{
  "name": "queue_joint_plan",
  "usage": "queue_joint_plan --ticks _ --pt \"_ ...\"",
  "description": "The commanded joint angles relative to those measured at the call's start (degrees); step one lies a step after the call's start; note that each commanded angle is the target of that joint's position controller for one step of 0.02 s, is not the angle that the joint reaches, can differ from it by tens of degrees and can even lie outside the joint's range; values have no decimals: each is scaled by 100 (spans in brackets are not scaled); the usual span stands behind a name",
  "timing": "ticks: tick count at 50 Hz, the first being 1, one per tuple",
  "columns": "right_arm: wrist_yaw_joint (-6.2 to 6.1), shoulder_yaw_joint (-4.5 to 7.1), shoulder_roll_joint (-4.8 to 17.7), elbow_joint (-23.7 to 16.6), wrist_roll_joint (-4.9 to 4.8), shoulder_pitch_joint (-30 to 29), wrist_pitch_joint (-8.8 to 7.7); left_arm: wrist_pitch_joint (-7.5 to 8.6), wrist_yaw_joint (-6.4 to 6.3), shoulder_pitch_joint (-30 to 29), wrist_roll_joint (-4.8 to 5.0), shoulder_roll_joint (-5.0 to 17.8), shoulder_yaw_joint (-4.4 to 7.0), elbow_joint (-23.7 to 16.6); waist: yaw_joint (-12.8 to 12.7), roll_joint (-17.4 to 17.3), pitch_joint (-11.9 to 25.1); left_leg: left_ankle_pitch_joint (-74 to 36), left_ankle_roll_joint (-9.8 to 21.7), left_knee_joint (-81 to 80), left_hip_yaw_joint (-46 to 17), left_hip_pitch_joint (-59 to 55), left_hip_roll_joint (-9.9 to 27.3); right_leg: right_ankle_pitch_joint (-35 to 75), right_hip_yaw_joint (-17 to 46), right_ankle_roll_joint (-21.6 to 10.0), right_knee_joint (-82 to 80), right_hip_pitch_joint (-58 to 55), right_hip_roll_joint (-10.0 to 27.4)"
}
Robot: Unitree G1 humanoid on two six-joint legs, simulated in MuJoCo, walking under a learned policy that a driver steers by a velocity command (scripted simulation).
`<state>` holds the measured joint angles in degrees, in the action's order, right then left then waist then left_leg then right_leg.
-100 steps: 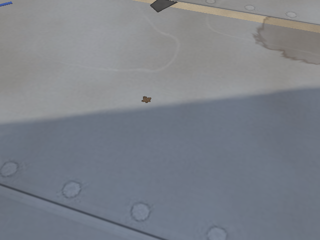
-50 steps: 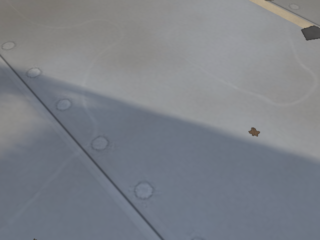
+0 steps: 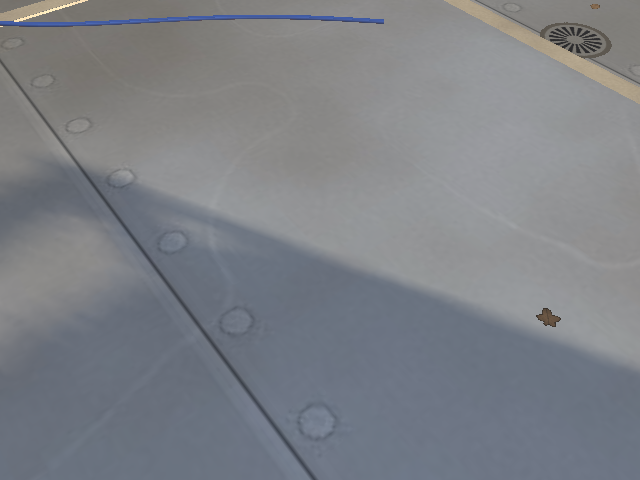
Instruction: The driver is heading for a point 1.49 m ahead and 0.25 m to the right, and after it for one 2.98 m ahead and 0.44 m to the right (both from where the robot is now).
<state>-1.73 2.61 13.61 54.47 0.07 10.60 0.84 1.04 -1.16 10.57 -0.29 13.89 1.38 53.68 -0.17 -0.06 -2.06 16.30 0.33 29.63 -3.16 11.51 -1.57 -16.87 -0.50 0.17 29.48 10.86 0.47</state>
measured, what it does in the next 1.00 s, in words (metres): walks ahead: right foot, then left foot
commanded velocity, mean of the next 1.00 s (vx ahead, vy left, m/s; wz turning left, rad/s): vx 0.21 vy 0.00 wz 0.00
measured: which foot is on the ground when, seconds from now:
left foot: down 0.00-0.62, up 0.64-0.92, down 0.94-1.00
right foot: down 0.00-0.22, up 0.24-0.60, down 0.62-1.00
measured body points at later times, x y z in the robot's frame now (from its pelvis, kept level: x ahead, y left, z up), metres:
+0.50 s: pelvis +0.14 +0.02 +0.01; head +0.17 +0.03 +0.45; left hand +0.34 +0.26 -0.10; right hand +0.06 -0.23 -0.13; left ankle +0.02 +0.12 -0.74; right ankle +0.29 -0.13 -0.69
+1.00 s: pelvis +0.28 -0.02 +0.00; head +0.28 +0.00 +0.45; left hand +0.38 +0.23 -0.14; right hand +0.35 -0.28 -0.13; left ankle +0.30 +0.12 -0.74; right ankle +0.35 -0.10 -0.73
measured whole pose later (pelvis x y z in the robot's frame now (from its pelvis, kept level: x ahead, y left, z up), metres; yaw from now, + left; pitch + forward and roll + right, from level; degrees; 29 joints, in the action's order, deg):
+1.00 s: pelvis +0.28 -0.02 +0.00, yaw +1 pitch -1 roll -1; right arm -2.6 2.1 12.7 56.3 1.1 12.2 0.9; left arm 1.2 -0.4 8.5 -0.6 13.2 1.0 54.9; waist -0.2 0.6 -0.8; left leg 14.9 -1.6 31.8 -1.9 16.2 3.1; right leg -9.1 -4.1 -3.2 25.9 17.7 -3.3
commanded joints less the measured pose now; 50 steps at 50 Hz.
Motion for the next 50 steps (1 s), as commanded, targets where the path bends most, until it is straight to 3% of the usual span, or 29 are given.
queue_joint_plan --ticks 1,3,6,8,9,10,11,12,13,14,15,18,23,26,28,30,31,32,33,34,35,36,40,43,45,47,48,49,50 --pt "-36 165 697 -84 -72 117 -49 22 -44 101 74 747 176 -133 1 132 -22 1447 312 -283 -69 282 30 -1605 291 -347 -580 378 146" --pt "-22 146 627 -145 -119 19 -186 101 -64 269 137 809 185 -134 -76 302 -534 2184 420 -101 -115 992 77 -2731 913 -672 -906 544 500" --pt "97 100 362 -272 -168 -290 -496 274 -45 715 175 1193 317 32 -145 990 -637 878 344 929 377 1568 44 -2935 2617 -1329 -1787 27 1654" --pt "174 103 360 -223 -185 -169 -588 305 -15 488 169 1182 319 -67 29 975 -611 844 484 728 344 1128 174 -2371 2619 -1348 -1820 316 1740" --pt "196 115 364 -70 -198 164 -612 291 16 179 205 1110 298 -180 248 913 -543 734 557 81 430 409 136 -2004 2120 -1147 -1663 638 1467" --pt "199 176 465 188 -202 687 -616 267 37 -109 213 1017 272 -288 497 783 -403 293 570 -396 379 -602 91 -1497 1533 -869 -1306 1148 1072" --pt "174 274 755 409 -179 1285 -610 292 53 -396 188 756 195 -443 708 143 -247 411 713 -802 -493 -1366 560 -696 758 -510 -225 1769 547" --pt "193 446 1381 593 -188 1996 -620 399 49 -539 164 466 130 -689 827 -1419 -14 778 1290 -1585 -2450 -2262 1588 -445 -246 -94 1683 2764 -214" --pt "244 365 1211 532 -81 2038 -680 493 30 -578 216 688 181 -738 842 -1386 -60 251 1730 -1821 -3528 -2496 2215 -1485 198 -79 2944 3588 -238" --pt "247 243 829 439 -19 1723 -735 544 78 -344 313 784 213 -662 567 -775 -187 -146 1663 -1653 -3081 -2549 2179 -1298 522 -224 3617 3970 67" --pt "255 196 697 341 -21 1524 -757 571 129 -196 334 718 196 -576 428 -579 -133 -403 1482 -1646 -2531 -2562 1991 -849 513 -346 3782 4100 255" --pt "253 59 458 317 -40 1422 -643 570 246 -465 187 615 219 -658 308 -440 -219 -1713 1100 -1885 -1330 -2169 1602 106 229 -324 3264 3948 614" --pt "47 45 796 227 24 1311 -502 498 323 -1408 110 161 25 -1063 383 -447 -519 -3137 909 -2121 -98 -587 989 1385 -432 26 998 2420 179" --pt "22 79 953 362 -40 1551 -506 446 322 -1439 165 415 85 -1146 286 -742 -326 -3599 791 -1958 -47 -578 1147 2051 -304 -89 353 1513 -27" --pt "13 98 959 331 -63 1302 -510 428 301 -1024 122 723 200 -1041 -61 -796 -35 -4248 592 -1453 -44 -939 1231 2105 -135 -308 124 1027 -126" --pt "18 101 925 253 -49 1071 -451 425 259 143 36 989 359 -621 -661 -637 651 -4711 312 -87 101 -995 959 2520 -173 -555 -149 -293 -222" --pt "26 58 793 179 57 1270 -441 414 213 661 -51 1272 416 -502 -740 -70 1204 -3223 103 1167 217 -191 637 4427 488 -778 158 -1573 529" --pt "69 -146 42 338 119 2375 -447 358 216 797 -203 1461 366 -465 -208 1473 2215 1472 -226 3450 265 1174 -191 6148 2373 -1907 218 -3100 2170" --pt "117 -97 233 552 -26 2645 -463 322 282 812 -108 1064 265 -436 -242 1313 2783 2278 -295 4384 -573 1193 -279 5346 3292 -2239 -426 -2794 2301" --pt "128 1 581 418 -139 2119 -431 311 304 142 47 944 241 -537 -149 855 1826 2041 -299 4617 -414 1575 15 3952 2671 -2018 -731 -1838 2068" --pt "72 17 619 270 -143 1532 -381 304 285 -374 68 716 175 -624 -87 382 1122 1658 -294 4427 -183 1728 258 3084 2145 -1724 -982 -1006 1762" --pt "-3 51 610 221 -101 1239 -297 319 281 -658 11 539 100 -638 16 142 746 1338 -303 4075 -149 1566 444 2751 1731 -1544 -1207 -223 1534" --pt "-154 29 303 172 4 1278 -76 316 236 -896 -191 553 95 -482 346 618 608 1116 -291 2170 33 378 556 2123 928 -1363 -1558 1065 1045" --pt "-151 31 385 119 35 1000 11 229 127 -817 -98 744 143 -437 268 613 821 296 -237 1099 117 -91 513 379 1064 -1348 -1759 1109 1088" --pt "-102 52 398 175 87 983 52 144 77 -917 -2 745 133 -416 391 571 608 -473 -122 466 280 -623 395 -1077 1017 -1089 -1880 1603 957" --pt "-89 49 433 125 189 845 56 110 74 -654 -4 507 48 -260 383 372 203 -454 77 -147 98 -722 545 -1965 927 -620 -1857 1899 715" --pt "-116 86 690 66 160 713 38 91 69 -472 -17 534 61 -210 215 69 -85 34 205 -578 -158 -323 778 -1872 707 -383 -1653 1798 456" --pt "-115 150 908 148 85 567 -8 61 33 -347 -4 606 106 -220 -9 -537 -266 976 278 -736 -180 529 685 -1256 321 -256 -1356 1223 155" --pt "-106 105 682 150 74 420 -86 53 1 -359 -45 592 94 -192 -15 -687 -238 1226 234 -970 -176 895 646 -733 267 -223 -1045 683 123"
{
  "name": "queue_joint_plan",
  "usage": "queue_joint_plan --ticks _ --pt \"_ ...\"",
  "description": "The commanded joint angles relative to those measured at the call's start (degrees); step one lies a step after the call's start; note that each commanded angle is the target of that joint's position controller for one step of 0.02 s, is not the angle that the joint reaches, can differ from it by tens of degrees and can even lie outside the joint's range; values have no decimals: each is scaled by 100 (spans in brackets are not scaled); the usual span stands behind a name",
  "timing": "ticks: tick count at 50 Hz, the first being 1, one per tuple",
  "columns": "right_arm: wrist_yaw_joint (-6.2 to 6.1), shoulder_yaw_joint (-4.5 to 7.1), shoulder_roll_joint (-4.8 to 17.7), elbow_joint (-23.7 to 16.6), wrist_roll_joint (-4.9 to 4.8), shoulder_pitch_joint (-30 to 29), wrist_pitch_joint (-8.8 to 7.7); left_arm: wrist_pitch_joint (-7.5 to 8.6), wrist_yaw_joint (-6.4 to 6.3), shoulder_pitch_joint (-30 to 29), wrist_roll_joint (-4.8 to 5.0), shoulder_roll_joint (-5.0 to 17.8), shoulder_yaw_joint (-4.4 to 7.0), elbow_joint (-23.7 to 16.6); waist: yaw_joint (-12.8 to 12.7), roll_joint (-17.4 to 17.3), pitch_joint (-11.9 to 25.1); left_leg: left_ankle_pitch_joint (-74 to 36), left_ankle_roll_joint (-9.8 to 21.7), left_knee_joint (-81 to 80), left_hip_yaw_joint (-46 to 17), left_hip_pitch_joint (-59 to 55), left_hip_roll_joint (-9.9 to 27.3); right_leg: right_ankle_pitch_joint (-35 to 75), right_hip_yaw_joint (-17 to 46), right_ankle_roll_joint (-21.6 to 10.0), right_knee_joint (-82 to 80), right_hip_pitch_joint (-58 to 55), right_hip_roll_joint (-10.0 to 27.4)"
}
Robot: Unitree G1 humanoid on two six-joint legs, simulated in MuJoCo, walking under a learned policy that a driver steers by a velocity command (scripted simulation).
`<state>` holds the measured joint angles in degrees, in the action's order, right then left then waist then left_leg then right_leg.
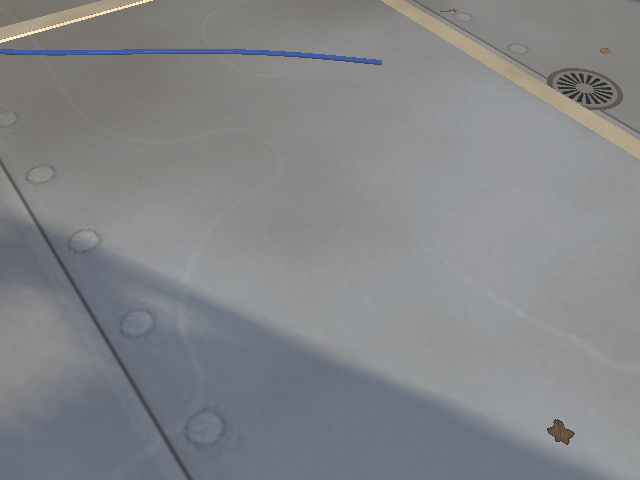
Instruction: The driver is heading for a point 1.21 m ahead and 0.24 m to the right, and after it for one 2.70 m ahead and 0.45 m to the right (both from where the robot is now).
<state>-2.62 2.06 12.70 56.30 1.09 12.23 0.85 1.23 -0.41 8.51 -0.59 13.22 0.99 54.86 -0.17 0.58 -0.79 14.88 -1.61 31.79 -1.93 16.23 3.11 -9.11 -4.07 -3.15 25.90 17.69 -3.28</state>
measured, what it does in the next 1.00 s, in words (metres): walks ahead: left foot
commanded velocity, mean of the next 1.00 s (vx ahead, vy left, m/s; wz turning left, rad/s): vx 0.39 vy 0.00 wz -0.03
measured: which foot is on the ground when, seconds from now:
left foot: down 0.00-0.26, up 0.28-0.70, down 0.72-1.00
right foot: down 0.00-0.72, up 0.74-1.00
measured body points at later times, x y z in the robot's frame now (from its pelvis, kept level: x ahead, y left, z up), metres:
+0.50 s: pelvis +0.16 -0.02 +0.01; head +0.17 -0.04 +0.46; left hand +0.11 +0.23 -0.13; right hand +0.30 -0.28 -0.11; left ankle +0.25 +0.14 -0.67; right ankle +0.07 -0.10 -0.73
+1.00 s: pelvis +0.43 +0.03 +0.01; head +0.45 +0.03 +0.46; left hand +0.56 +0.30 -0.11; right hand +0.45 -0.24 -0.13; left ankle +0.44 +0.11 -0.73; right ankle +0.52 -0.15 -0.65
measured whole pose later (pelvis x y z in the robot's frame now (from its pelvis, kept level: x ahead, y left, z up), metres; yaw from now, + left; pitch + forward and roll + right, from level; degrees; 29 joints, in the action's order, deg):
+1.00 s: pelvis +0.43 +0.03 +0.01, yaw -3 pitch +0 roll +2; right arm 1.0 3.3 13.6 56.7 0.9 16.2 -6.2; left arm 3.7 -0.8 9.7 1.5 15.8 4.1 53.3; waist 1.9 2.4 -1.2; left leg 8.4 4.4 14.7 6.2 6.6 -4.5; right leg -8.9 4.6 -2.0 58.6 38.7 7.3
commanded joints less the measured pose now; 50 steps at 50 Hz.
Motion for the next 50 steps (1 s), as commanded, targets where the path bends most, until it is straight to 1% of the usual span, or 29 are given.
queue_joint_plan --ticks 1,3,5,7,9,12,13,14,15,16,17,19,20,22,26,29,32,34,35,36,37,38,39,40,41,42,44,47,50 --pt "-12 145 676 10 -22 257 -148 21 -99 -63 -5 643 142 -269 -42 -845 -193 1664 389 -1324 -306 505 170 -1460 490 74 -425 -262 401" --pt "-7 226 851 -6 -106 310 -226 29 -127 73 51 707 190 -188 0 -907 -141 2366 553 -1507 -571 389 293 -2026 194 -13 177 -35 188" --pt "-5 317 1068 56 -184 629 -309 126 -67 -128 92 509 182 -228 172 -1159 -273 2823 969 -1969 -1491 -106 926 -1607 -43 -16 1028 668 10" --pt "-24 369 1133 69 -232 664 -410 250 23 -176 154 516 218 -260 179 -1206 -404 2503 1352 -2162 -2156 -417 1518 -1376 258 -164 1679 1195 353" --pt "8 354 1019 2 -279 480 -487 359 83 -205 220 483 220 -290 73 -973 -451 1894 1263 -2022 -1936 -593 1453 -1585 328 -282 1235 1186 504" --pt "81 363 1021 -99 -289 139 -452 381 87 652 179 537 322 164 -353 -674 -85 917 902 -1362 -870 351 711 -506 -61 -189 145 -1036 140" --pt "104 301 812 -165 -255 6 -470 361 71 1198 191 711 390 318 -555 -216 63 473 699 -463 -433 827 396 -664 549 -287 -149 -1724 547" --pt "113 204 381 -354 -217 -51 -545 334 24 1801 192 1251 525 424 -656 1337 192 543 281 1408 429 2121 -298 -1416 2537 -836 -1020 -2665 1665" --pt "109 223 529 -522 -232 -267 -658 385 82 2180 141 1355 500 496 -786 1693 213 1657 241 2774 115 3009 -466 -1684 4188 -1482 -1570 -2882 2546" --pt "155 273 711 -514 -325 -270 -727 455 84 1792 101 1012 366 401 -516 977 -94 1379 388 3526 -270 3487 -64 -1728 3959 -1459 -1484 -2752 2562" --pt "209 271 733 -452 -353 -224 -763 507 103 1491 83 808 303 279 -374 655 -199 796 523 3657 -280 3598 153 -1503 3344 -1234 -1469 -2617 2287" --pt "232 305 724 -437 -263 -353 -781 519 147 1160 75 771 249 157 -215 311 -316 -48 581 3204 -169 3466 426 -298 2440 -899 -1567 -2287 1973" --pt "259 305 658 -438 -238 -380 -760 481 142 1234 58 655 204 185 -187 357 -264 -258 540 2967 -76 3211 458 400 2019 -804 -1599 -2143 1796" --pt "301 263 466 -507 -196 -535 -708 425 82 1466 53 689 194 257 -212 393 -212 -595 372 2462 134 2999 387 1299 1507 -811 -1653 -2028 1613" --pt "358 110 201 -895 -217 -1518 -683 377 -42 1546 63 922 226 260 -376 328 -451 -1549 197 669 419 2297 107 1352 915 -734 -1912 -1411 1364" --pt "430 71 286 -1070 -268 -1964 -675 381 -47 1847 121 936 255 392 -476 385 -617 -1905 251 77 465 1959 -24 1184 837 -750 -2013 -1469 1500" --pt "509 95 462 -1221 -282 -2106 -696 338 -50 1867 163 923 302 467 -323 379 -633 -1694 492 -257 337 1941 -40 1849 783 -654 -1712 -2113 1766" --pt "517 208 727 -1158 -262 -1674 -708 292 -53 1710 144 1055 362 418 11 523 -206 -1344 682 -260 480 1162 -281 3542 682 -532 -1050 -2406 1811" --pt "491 318 915 -983 -259 -1015 -697 248 -51 1613 124 1065 371 389 381 586 221 -1237 824 -257 603 282 -455 4423 548 -435 -259 -2356 1689" --pt "441 449 1155 -684 -260 -1 -669 215 -46 1536 87 977 332 325 840 559 798 -1268 1012 -198 493 -1160 -371 4330 397 -265 940 -1733 1431" --pt "368 551 1595 -483 -177 1028 -629 224 -41 1647 -41 724 233 183 1031 -289 1650 -988 1377 -46 -1022 -2940 881 2077 187 -110 2886 -317 990" --pt "433 517 1672 -396 -128 1148 -631 357 42 2398 85 -101 25 220 511 -1745 2461 488 2307 -1075 -3957 -4319 2059 -2282 714 147 4680 1596 -62" --pt "445 379 1130 -432 -194 857 -648 505 67 1777 251 585 179 176 702 -1088 1806 1051 1983 -1538 -3922 -3808 1766 -2294 1250 8 5226 2207 248" --pt "431 309 923 -537 -208 296 -679 590 71 1190 368 862 263 -35 569 -870 923 712 1722 -1686 -2980 -2910 1585 -1734 1050 -86 5181 2483 535" --pt "446 262 815 -631 -167 -161 -715 613 18 942 338 855 274 -76 352 -280 542 -16 1610 -1864 -2326 -1979 1400 -1173 930 -81 4897 2179 841" --pt "468 227 682 -655 -103 -398 -747 577 -24 880 237 815 328 -68 160 -180 290 -539 1542 -2008 -1819 -1299 1190 -871 887 -53 4575 1896 1017" --pt "482 190 539 -584 -46 -473 -786 401 -30 1211 233 520 323 12 -128 -406 257 -694 1474 -2319 -1205 -687 1010 -670 948 -26 4240 1362 1221" --pt "386 238 758 -412 -20 -207 -828 232 -58 853 239 483 349 -145 -143 -396 -92 -805 1497 -2674 -620 -336 1011 -257 994 95 3741 1757 1286" --pt "271 268 887 -325 -4 42 -820 239 -26 372 180 527 387 -327 -24 -295 -217 -1166 1383 -2732 -154 -614 972 727 1164 166 2897 2285 1161"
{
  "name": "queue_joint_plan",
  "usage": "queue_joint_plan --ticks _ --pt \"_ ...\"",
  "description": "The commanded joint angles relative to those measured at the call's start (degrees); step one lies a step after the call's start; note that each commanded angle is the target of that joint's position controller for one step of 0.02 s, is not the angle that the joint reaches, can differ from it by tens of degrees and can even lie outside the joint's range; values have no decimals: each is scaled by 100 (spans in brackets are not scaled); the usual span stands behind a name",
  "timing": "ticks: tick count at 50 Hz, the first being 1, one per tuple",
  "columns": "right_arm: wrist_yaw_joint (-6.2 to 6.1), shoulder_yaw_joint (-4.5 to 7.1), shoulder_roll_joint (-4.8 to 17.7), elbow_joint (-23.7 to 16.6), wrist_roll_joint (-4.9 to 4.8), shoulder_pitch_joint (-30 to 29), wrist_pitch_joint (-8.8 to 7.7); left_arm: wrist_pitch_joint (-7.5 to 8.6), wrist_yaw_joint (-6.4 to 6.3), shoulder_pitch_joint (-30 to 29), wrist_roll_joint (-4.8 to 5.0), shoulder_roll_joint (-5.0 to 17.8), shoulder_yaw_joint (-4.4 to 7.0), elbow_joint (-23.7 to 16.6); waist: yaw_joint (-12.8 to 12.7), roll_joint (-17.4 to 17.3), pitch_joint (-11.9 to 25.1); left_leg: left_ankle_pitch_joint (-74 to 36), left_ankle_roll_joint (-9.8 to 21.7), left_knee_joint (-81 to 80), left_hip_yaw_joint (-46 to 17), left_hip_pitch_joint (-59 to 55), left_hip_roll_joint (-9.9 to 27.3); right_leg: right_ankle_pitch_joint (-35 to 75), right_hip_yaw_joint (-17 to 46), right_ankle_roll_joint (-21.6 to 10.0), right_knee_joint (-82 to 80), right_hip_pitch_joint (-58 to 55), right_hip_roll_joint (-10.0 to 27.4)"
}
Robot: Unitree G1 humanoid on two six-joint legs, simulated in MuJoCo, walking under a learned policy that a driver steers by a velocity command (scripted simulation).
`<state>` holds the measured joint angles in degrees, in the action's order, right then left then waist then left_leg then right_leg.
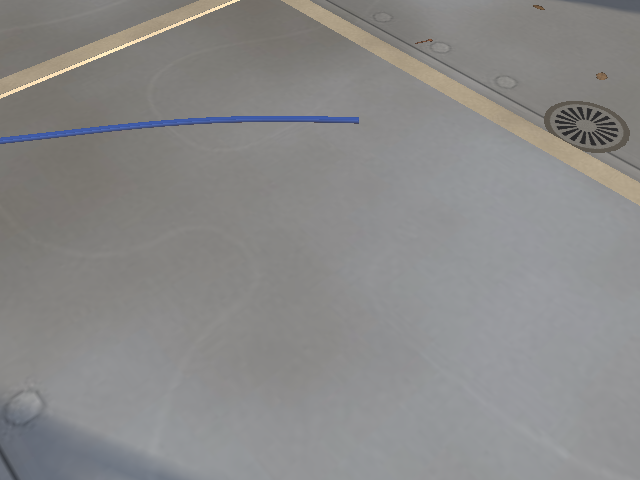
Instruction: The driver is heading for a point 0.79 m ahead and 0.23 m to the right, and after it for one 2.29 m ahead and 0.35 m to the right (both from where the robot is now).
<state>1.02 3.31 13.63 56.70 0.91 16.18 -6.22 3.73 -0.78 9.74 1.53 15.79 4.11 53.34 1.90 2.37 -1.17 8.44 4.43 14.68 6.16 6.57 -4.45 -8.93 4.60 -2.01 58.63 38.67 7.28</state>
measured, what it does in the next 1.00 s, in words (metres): walks ahead, turning right: right foot, then left foot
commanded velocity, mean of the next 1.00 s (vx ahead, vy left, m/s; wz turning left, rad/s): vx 0.50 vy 0.00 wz -0.36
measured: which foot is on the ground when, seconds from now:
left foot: down 0.00-0.30, up 0.32-0.78, down 0.80-1.00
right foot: up 0.00-0.28, down 0.30-0.82, up 0.84-1.00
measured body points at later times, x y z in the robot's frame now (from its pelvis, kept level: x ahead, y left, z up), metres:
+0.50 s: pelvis +0.29 -0.09 +0.00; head +0.32 -0.11 +0.44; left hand +0.44 +0.15 -0.12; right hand +0.36 -0.39 -0.11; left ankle +0.35 +0.08 -0.67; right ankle +0.29 -0.16 -0.75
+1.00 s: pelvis +0.59 -0.12 +0.00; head +0.62 -0.13 +0.45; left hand +0.80 +0.08 -0.12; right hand +0.56 -0.40 -0.12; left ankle +0.64 -0.05 -0.75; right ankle +0.55 -0.27 -0.67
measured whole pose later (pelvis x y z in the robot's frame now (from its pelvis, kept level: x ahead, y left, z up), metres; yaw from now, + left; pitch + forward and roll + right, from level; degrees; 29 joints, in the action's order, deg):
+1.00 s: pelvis +0.59 -0.12 +0.00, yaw -23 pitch +1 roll +1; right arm 1.6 2.7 14.7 48.3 0.4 16.0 -5.9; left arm 3.7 -0.2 14.0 0.5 16.2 3.4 44.3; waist 1.5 2.2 -1.0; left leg 9.4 3.5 20.7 1.9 12.9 -3.5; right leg -17.6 2.4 -1.5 61.5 32.4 3.7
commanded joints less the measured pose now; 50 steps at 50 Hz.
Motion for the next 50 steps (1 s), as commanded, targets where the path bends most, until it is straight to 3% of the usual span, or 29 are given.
queue_joint_plan --ticks 1,5,10,12,13,14,15,16,17,18,19,20,21,24,26,29,32,36,38,39,40,41,42,43,44,45,47,48,50 --pt "-118 135 803 -371 10 -344 -109 12 41 131 -40 263 76 -217 -210 -471 -176 -668 703 -1013 -743 299 1668 1051 251 53 -713 158 49" --pt "-195 128 883 -296 -46 -25 -71 51 175 -680 -64 94 -24 -523 87 -400 -338 -854 527 -1054 -151 -31 1648 1734 -237 42 -1796 10 -78" --pt "-216 192 1023 -183 -120 379 160 41 385 -1310 -33 104 -83 -1026 234 -401 -481 -1798 435 -393 122 -1349 2060 763 -565 -173 -2332 490 -217" --pt "-254 242 1189 -294 -140 203 252 28 459 -1102 -21 278 -11 -1135 -2 -628 -210 -3645 302 297 320 -1488 2101 127 -922 -366 -2370 -131 -521" --pt "-282 265 1265 -353 -135 132 303 10 469 -668 -18 445 82 -1089 -263 -763 115 -4653 224 990 425 -1452 2066 -126 -1104 -489 -2330 -792 -764" --pt "-311 256 1267 -421 -139 32 355 4 450 182 1 710 240 -903 -733 -732 569 -5011 67 2117 590 -1123 1885 66 -1184 -676 -2610 -1961 -1038" --pt "-334 207 1200 -552 -98 63 333 -31 346 1208 3 1205 462 -683 -1155 -314 1156 -3797 -182 3770 620 171 1661 131 -266 -1007 -2771 -3790 -635" --pt "-207 -62 319 -831 73 573 149 -47 276 1410 40 1790 576 -654 -600 1175 1719 1343 -589 5887 319 2855 469 -693 2932 -2063 -3184 -5876 866" --pt "-116 -28 659 -934 -146 116 -137 -8 264 1575 -37 1449 441 -780 -858 761 2386 2459 -505 6706 -1010 3677 161 -1003 4469 -2321 -4089 -6452 1263" --pt "-57 49 926 -1112 -347 -440 -294 31 242 1388 -96 1100 353 -769 -964 531 1667 2000 -339 6695 -1197 4226 512 -566 3560 -1979 -4141 -6097 1067" --pt "-72 27 904 -1149 -321 -601 -363 70 231 1004 -70 893 298 -857 -757 41 1157 1504 -252 6230 -1153 4103 790 -60 2746 -1758 -4119 -5258 801" --pt "-119 73 920 -1111 -184 -643 -356 82 236 554 -75 717 246 -972 -486 -283 768 1227 -287 5670 -1114 3699 982 511 2189 -1612 -4202 -4318 586" --pt "-141 131 989 -1106 -113 -568 -279 93 226 283 -124 552 184 -1085 -262 -248 620 1067 -327 5351 -1143 3235 1114 942 1854 -1558 -4352 -3695 422" --pt "-159 134 803 -1216 -22 -514 -66 105 155 269 -86 705 213 -1152 -56 -162 373 821 -587 4551 -1013 2885 1132 1505 1436 -1593 -4624 -2859 236" --pt "-181 101 706 -1395 10 -936 -17 98 69 448 -63 890 267 -1138 -153 -110 197 157 -751 3723 -906 2945 1025 1576 1144 -1496 -4696 -2584 58" --pt "-118 16 517 -1510 -18 -1459 -48 56 8 671 -49 824 242 -1073 -418 119 140 -1235 -754 2272 -762 2487 797 1241 634 -1146 -4635 -2382 -285" --pt "-35 -6 546 -1660 -103 -1909 -104 60 26 1044 -50 775 209 -900 -672 243 42 -1853 -652 1685 -747 2260 682 709 802 -1043 -4613 -2574 -120" --pt "56 51 801 -1816 -108 -2078 -183 0 0 1284 -68 823 213 -772 -653 301 -45 -1013 -338 1293 -828 2624 658 1115 1261 -976 -4066 -3666 357" --pt "61 111 934 -1738 -109 -1634 -219 -51 -20 1177 -83 887 227 -790 -367 421 107 -562 -123 1125 -652 2077 504 2280 1260 -850 -3583 -3907 355" --pt "40 205 1102 -1552 -81 -972 -234 -65 -14 1076 -100 806 187 -837 -33 349 549 -727 63 1052 -584 1123 459 3060 1040 -725 -2853 -3820 71" --pt "13 279 1359 -1410 -7 -12 -238 -62 -3 963 -159 632 95 -975 396 70 1365 -951 445 1341 -1295 -445 1167 2471 771 -539 -1486 -3048 -249" --pt "11 428 1810 -1224 23 768 -166 33 24 1788 -71 220 -27 -969 284 -1376 2246 -56 1394 1169 -3636 -2735 2405 101 233 -44 712 -880 -1151" --pt "60 328 1391 -1095 -144 907 -120 103 42 1755 -10 407 -38 -934 361 -1785 2226 1142 1485 350 -4993 -2956 2724 -2386 526 -23 1413 165 -1216" --pt "44 225 1057 -1175 -209 509 -92 131 62 1148 70 831 66 -1050 401 -1150 1228 1799 1184 226 -4364 -2218 2552 -2041 572 -66 1745 668 -853" --pt "26 168 936 -1281 -149 76 -40 143 63 674 37 824 51 -1179 288 -640 668 1529 991 93 -3640 -1351 2324 -1537 282 -86 1572 618 -549" --pt "40 113 811 -1306 -87 -200 -17 146 64 435 -62 751 58 -1245 132 -438 222 992 948 -111 -3143 -579 2090 -1212 149 -70 1156 482 -361" --pt "56 56 693 -1307 -24 -381 -40 91 63 622 -103 580 70 -1203 -149 -687 131 169 865 -370 -2534 109 1767 -876 93 -33 627 -83 -111" --pt "57 63 722 -1271 -52 -352 -55 64 62 710 -98 463 47 -1177 -201 -757 160 -152 899 -463 -2300 235 1704 -820 16 7 441 -178 -76" --pt "28 98 901 -1195 -54 -335 -76 37 25 541 -158 357 10 -1261 -257 -683 68 -2019 970 -461 -1775 409 1679 -583 -137 182 -104 -189 -88"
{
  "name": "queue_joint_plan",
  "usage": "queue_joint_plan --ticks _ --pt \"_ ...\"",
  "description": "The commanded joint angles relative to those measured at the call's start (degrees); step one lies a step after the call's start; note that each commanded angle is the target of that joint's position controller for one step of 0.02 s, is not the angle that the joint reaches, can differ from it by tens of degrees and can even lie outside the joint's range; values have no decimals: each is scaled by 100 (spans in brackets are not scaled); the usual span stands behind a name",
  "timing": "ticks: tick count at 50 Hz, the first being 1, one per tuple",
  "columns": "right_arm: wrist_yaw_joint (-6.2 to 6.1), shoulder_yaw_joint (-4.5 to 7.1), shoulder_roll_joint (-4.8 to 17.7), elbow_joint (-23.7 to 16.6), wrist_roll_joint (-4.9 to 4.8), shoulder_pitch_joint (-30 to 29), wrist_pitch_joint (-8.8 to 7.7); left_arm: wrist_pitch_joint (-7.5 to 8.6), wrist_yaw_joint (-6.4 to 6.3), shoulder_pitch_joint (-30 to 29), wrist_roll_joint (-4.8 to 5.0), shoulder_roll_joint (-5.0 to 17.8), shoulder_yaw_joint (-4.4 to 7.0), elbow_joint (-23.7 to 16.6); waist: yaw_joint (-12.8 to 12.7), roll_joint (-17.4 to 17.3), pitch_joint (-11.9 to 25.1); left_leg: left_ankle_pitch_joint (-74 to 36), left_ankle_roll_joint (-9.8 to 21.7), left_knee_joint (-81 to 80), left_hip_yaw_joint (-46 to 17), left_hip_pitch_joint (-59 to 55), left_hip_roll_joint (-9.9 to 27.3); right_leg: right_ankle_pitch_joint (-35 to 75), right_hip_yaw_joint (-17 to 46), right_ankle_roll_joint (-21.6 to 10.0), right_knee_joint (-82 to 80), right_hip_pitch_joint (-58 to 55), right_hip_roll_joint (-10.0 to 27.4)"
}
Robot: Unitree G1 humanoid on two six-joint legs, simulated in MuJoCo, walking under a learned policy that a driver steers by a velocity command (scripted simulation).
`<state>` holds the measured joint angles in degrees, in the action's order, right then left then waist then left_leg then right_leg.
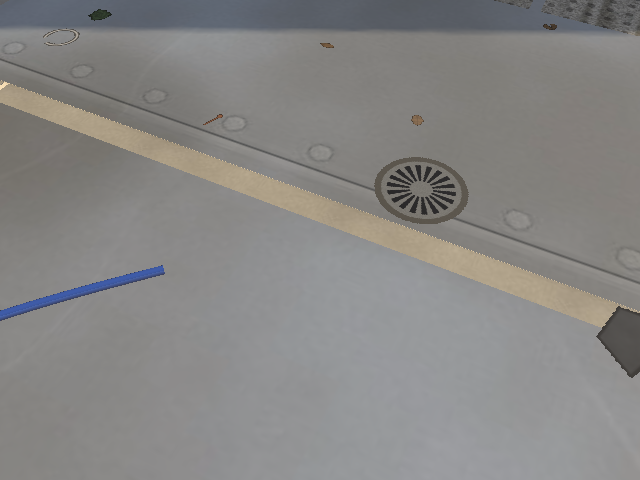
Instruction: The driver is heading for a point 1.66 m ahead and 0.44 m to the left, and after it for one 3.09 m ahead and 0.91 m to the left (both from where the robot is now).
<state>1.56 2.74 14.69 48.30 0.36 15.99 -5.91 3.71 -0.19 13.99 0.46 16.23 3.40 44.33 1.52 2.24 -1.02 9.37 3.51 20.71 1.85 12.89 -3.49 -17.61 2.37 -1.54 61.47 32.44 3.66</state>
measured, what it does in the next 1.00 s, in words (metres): walks ahead, turning left: right foot, then left foot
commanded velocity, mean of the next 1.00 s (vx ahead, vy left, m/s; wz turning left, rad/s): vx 0.10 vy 0.00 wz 0.29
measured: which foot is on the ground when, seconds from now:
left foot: down 0.00-0.26, up 0.28-0.62, down 0.64-1.00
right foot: up 0.00-0.22, down 0.24-0.64, up 0.66-1.00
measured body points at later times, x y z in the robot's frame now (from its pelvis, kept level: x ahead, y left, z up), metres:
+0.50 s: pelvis +0.16 -0.03 -0.01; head +0.19 -0.03 +0.44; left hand +0.29 +0.25 -0.11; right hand +0.28 -0.31 -0.14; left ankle +0.14 +0.11 -0.69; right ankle +0.25 -0.13 -0.74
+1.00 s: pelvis +0.17 +0.01 +0.00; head +0.19 +0.04 +0.45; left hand +0.22 +0.33 -0.12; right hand +0.40 -0.21 -0.09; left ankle +0.15 +0.10 -0.74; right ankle +0.24 -0.14 -0.70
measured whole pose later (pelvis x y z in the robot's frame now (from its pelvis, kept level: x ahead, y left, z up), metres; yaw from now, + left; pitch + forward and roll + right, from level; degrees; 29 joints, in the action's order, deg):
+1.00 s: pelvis +0.17 +0.01 +0.00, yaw +21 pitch +2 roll -2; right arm -2.3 3.8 16.7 40.4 0.1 11.6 1.3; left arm -0.4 -2.0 4.8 0.5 17.1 5.1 47.2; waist 0.8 0.8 -1.3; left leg 11.9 3.1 26.4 -6.4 16.4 -3.1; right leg -19.2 3.3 4.2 45.3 25.6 -0.3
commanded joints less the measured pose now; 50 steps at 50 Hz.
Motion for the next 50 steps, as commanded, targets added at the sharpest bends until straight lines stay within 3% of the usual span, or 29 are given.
queue_joint_plan --ticks 1,4,7,9,11,12,13,14,15,16,17,18,20,23,27,29,31,32,33,34,35,36,37,38,40,45,50 --pt "-56 174 862 -316 0 -308 -85 47 -43 0 -81 248 51 -405 -224 -609 86 -2926 1027 -989 -1041 -186 1515 546 15 205 -788 334 251" --pt "-130 181 923 -201 -53 -118 16 98 1 -452 -74 75 -27 -471 -34 -661 272 -3592 734 -829 -349 -121 1134 1834 -245 227 -2125 -319 -21" --pt "-168 163 944 -21 -96 190 117 99 64 -846 -55 147 -12 -572 124 -711 350 -3189 648 -617 -413 -528 1231 2375 -183 179 -2824 -559 -202" --pt "-182 167 975 34 -115 168 186 120 110 -957 -81 279 28 -641 80 -748 355 -3038 581 -297 -587 -808 1390 2105 -97 48 -3109 -620 -238" --pt "-203 164 970 43 -143 -9 245 149 125 -567 -143 417 96 -513 -212 -684 490 -2872 399 297 -645 -892 1326 2284 -140 -129 -3638 -1214 -328" --pt "-197 129 864 63 -111 161 240 170 82 -285 -208 649 168 -420 -269 -477 681 -2687 200 842 -610 -708 1024 3419 -45 -285 -3865 -1957 -181" --pt "-177 30 621 -38 36 362 180 175 24 107 -313 1025 232 -432 -276 120 1324 -1280 -71 1874 -463 135 648 5923 681 -681 -3274 -3377 724" --pt "-149 -140 150 120 -9 1145 166 76 -13 275 -334 832 167 -409 -195 1139 2149 2021 -418 3354 -427 1238 234 6934 1821 -1712 -3085 -4642 1992" --pt "-140 -41 606 128 -125 934 235 -24 1 383 -190 514 96 -410 -409 967 2344 3376 -531 4042 -753 1552 273 6139 2104 -1837 -3255 -4494 2028" --pt "-162 89 966 -34 -200 486 328 -91 -7 183 -98 627 125 -417 -446 631 1818 3252 -590 4532 -719 1995 372 5001 1863 -1648 -3512 -4052 1837" --pt "-229 123 949 -93 -198 211 449 -133 -46 -113 -80 663 130 -445 -366 304 1416 2917 -643 4663 -626 2192 504 3929 1658 -1455 -3775 -3509 1682" --pt "-296 155 910 -117 -164 127 594 -159 -71 -459 -90 624 113 -467 -235 241 1021 2585 -713 4534 -605 2104 624 2977 1381 -1343 -4104 -2794 1542" --pt "-398 171 738 -126 -139 305 828 -207 -108 -924 -184 647 139 -467 27 606 652 2024 -816 4316 -388 1475 655 1786 816 -1226 -4602 -1632 1256" --pt "-426 197 613 -232 -94 326 908 -215 -174 -1145 -194 620 165 -412 97 639 648 1554 -755 3817 -195 1090 698 1464 228 -1235 -4759 -1260 1176" --pt "-314 192 616 -484 -81 -40 888 -285 -260 -1129 -132 743 223 -275 -34 572 797 1128 -572 2921 -69 795 783 1373 9 -1221 -4715 -1559 1388" --pt "-243 231 690 -546 -80 -25 890 -342 -264 -1128 -66 817 249 -213 5 572 792 1042 -428 2442 44 570 739 1195 -65 -1096 -4580 -1692 1463" --pt "-178 291 713 -452 -52 296 894 -409 -256 -1189 50 813 260 -149 208 435 745 526 -163 1467 264 -17 527 728 -340 -751 -4156 -1562 1309" --pt "-174 349 834 -419 0 435 898 -444 -243 -1005 93 646 239 -43 221 75 541 237 58 842 -3 -264 522 207 -624 -372 -3543 -1263 1041" --pt "-263 481 1389 -542 28 446 891 -477 -201 -755 -20 326 180 -31 20 -1466 249 -731 567 -107 -1842 -538 1702 -749 -1294 254 -1861 -261 307" --pt "-266 529 1891 -779 132 267 823 -439 -235 -1224 -114 388 200 -345 79 -2120 -13 -1335 1512 -516 -3327 -256 2604 -2008 -751 486 -723 789 -499" --pt "-245 493 1680 -816 258 209 682 -425 -258 -1588 -114 548 252 -423 211 -1550 141 -841 1562 -620 -3149 -84 2417 -1825 -92 377 40 801 -414" --pt "-253 461 1532 -846 190 -59 569 -438 -273 -1445 -52 623 299 -359 3 -1331 139 -581 1212 -547 -2675 -108 2088 -1249 92 285 202 817 -313" --pt "-277 431 1355 -918 51 -378 538 -456 -318 -1223 -79 656 341 -189 -147 -1021 214 -402 884 -433 -2346 -183 1837 -817 144 282 207 795 -240" --pt "-301 375 1199 -970 -49 -532 539 -466 -347 -1141 -124 705 368 -120 -187 -1036 269 -629 764 -366 -2165 -185 1742 -562 145 325 225 724 -237" --pt "-356 313 1040 -994 -53 -424 555 -429 -323 -1087 -97 617 367 -117 -214 -976 512 -1247 775 -244 -1980 -312 1565 -242 138 408 348 473 -346" --pt "-451 361 1114 -1045 -78 -198 624 -348 -264 -1237 -24 412 257 -148 -36 -1027 665 -1363 817 -58 -2017 -952 1484 -8 194 585 -1034 333 -377" --pt "-371 341 1134 -1095 -2 -360 702 -315 -140 -1153 31 504 215 -87 71 -1165 585 -1498 973 33 -2178 -431 1507 -280 24 575 -1943 -743 -365"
